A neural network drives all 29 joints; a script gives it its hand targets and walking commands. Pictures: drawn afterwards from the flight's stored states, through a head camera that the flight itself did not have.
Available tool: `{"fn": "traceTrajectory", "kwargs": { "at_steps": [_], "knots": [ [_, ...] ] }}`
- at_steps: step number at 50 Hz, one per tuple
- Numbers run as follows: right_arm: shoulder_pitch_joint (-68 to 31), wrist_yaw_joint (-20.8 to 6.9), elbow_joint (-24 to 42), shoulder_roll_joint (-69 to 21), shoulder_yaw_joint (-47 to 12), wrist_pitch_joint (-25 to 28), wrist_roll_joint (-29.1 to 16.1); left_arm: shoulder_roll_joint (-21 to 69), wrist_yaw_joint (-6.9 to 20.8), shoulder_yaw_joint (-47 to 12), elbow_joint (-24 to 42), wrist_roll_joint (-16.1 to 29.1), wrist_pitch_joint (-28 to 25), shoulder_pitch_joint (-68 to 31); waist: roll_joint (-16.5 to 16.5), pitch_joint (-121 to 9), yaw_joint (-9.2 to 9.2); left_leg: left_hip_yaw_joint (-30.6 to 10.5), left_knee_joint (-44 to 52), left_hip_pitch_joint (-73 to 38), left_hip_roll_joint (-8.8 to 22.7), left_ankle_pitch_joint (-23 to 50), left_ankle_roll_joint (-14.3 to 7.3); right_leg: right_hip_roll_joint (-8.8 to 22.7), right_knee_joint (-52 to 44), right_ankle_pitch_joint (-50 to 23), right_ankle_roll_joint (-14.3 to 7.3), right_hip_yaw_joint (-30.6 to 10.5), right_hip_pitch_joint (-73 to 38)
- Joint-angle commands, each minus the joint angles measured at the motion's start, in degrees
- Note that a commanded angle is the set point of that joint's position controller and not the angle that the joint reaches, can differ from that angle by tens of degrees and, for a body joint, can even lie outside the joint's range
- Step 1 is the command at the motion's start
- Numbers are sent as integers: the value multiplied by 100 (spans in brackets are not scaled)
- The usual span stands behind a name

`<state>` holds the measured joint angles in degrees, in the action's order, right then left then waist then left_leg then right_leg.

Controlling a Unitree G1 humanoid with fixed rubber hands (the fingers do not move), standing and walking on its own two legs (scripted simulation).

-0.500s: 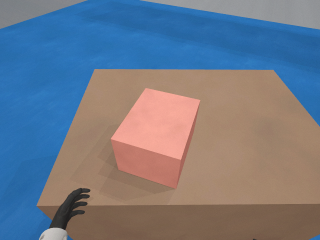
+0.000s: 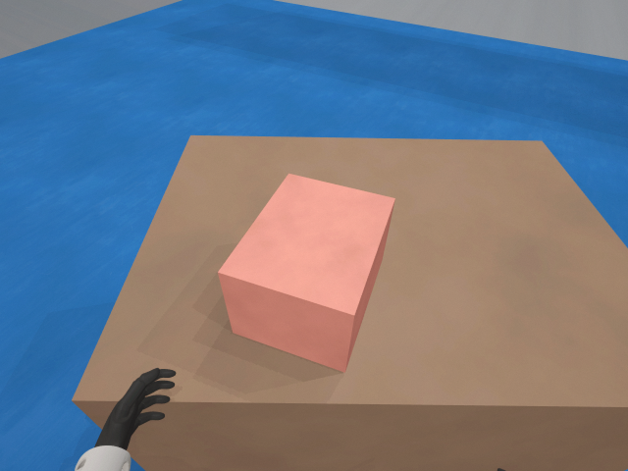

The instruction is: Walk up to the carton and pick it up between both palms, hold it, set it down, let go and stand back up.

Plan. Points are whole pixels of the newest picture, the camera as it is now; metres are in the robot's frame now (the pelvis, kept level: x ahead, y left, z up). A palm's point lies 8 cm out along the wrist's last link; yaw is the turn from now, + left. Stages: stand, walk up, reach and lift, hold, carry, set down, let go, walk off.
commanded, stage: stand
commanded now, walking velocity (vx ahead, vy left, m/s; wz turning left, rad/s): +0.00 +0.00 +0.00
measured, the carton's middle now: (314, 265) +0.47 +0.00 -0.01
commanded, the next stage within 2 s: none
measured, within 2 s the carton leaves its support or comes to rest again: neither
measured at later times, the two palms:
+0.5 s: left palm (118, 437) +0.20 +0.24 -0.02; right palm out of the picture +0.11 -0.26 -0.09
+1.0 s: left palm out of the picture +0.15 +0.25 -0.06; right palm out of the picture +0.11 -0.25 -0.09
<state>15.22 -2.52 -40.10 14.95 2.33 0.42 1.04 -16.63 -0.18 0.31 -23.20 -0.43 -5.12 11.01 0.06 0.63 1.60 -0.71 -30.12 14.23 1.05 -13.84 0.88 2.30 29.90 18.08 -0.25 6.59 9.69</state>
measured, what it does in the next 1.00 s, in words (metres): stands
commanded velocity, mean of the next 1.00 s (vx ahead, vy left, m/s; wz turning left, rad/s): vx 0.00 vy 0.00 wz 0.00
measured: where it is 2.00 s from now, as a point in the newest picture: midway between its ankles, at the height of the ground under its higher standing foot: outside the picture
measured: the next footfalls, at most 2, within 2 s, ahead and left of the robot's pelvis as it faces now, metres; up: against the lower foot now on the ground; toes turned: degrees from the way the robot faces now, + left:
none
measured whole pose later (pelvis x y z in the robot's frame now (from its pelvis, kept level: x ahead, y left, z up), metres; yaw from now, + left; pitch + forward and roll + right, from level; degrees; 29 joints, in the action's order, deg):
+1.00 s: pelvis -0.01 +0.00 +0.00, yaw +1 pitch -2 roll +0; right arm 14.6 -2.8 -38.6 15.2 1.3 0.6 0.5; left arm -17.1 0.1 0.3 -28.7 -0.6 -1.6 12.9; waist 0.2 1.6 1.3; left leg -2.0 -30.5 15.4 0.6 -13.0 0.9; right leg 2.7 30.3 17.7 -0.3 7.9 10.2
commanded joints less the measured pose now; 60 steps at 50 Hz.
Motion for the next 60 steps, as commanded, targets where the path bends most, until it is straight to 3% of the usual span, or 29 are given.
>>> {"fn": "traceTrajectory", "kwargs": {
  "at_steps": [1,4,5,7,10,18,23,24,34,48,56,60],
  "knots": [
    [-159,16,522,715,218,103,-30,-747,-29,289,-121,-57,319,515,49,105,-163,-545,388,94,326,972,-294,487,-677,-652,-141,-597,147],
    [-156,14,532,736,209,94,-20,-769,-37,298,-112,-40,310,482,317,125,-154,-525,313,98,312,1143,-270,491,-763,-831,-132,-559,119],
    [-174,15,541,742,214,90,-24,-776,-29,290,-137,-33,315,479,208,192,-147,-510,340,145,294,1053,-266,499,-766,-746,-142,-580,158],
    [-169,19,500,753,201,100,-25,-805,-32,298,-140,-15,310,520,322,170,-185,-504,355,102,316,1178,-256,496,-699,-871,-131,-537,102],
    [-138,27,540,786,202,98,-19,-741,-29,271,-146,-45,324,529,102,25,-164,-547,313,37,325,1191,-277,496,-710,-778,-155,-539,50],
    [-198,20,584,765,194,100,-14,-768,-23,288,-139,-55,332,497,-20,116,-156,-546,337,229,318,1053,-260,508,-719,-698,-151,-546,-10],
    [-225,23,601,750,194,95,-28,-792,-29,290,-183,-25,342,516,163,148,-167,-584,360,139,292,1028,-267,523,-741,-538,-130,-517,129],
    [-123,4,579,745,135,116,-70,-755,-24,275,-123,-54,332,358,404,-8,-138,-610,348,150,409,1157,-274,530,-658,-785,-181,-497,-12],
    [-197,-6,607,773,126,120,-64,-737,-8,273,-172,-29,343,431,93,127,-194,-581,385,314,370,1025,-277,571,-651,-640,-188,-529,-7],
    [-189,3,656,772,104,145,-53,-748,11,262,-252,-8,341,307,204,62,-146,-641,394,214,348,763,-268,580,-748,-248,-184,-519,153],
    [-194,70,669,777,70,135,-38,-771,46,236,-652,-7,318,478,-185,-160,-129,-639,338,10,354,748,-318,567,-751,-163,-178,-549,208],
    [-137,103,644,765,48,113,-51,-761,44,212,-828,-11,331,690,-218,-106,-142,-674,337,45,351,701,-332,551,-749,-123,-164,-526,247]
  ]
}}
